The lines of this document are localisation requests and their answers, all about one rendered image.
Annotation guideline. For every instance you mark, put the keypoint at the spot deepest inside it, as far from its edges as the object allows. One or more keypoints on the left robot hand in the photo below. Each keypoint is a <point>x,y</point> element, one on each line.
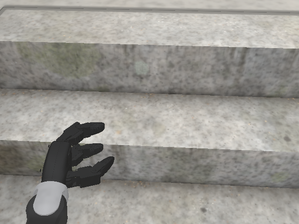
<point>66,152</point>

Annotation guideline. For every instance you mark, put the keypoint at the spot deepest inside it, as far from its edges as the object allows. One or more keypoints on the left robot forearm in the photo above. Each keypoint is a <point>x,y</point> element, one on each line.
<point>49,204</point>

